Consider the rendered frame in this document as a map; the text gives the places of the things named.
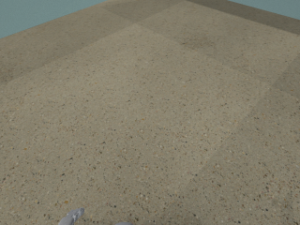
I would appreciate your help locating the left robot hand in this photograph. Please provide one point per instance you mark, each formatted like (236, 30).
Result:
(72, 216)

